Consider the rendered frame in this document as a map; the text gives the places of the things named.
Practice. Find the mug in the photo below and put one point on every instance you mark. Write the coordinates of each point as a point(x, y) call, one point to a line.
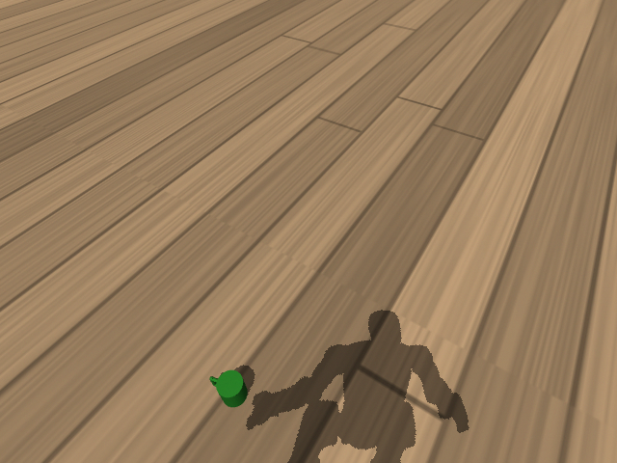
point(231, 388)

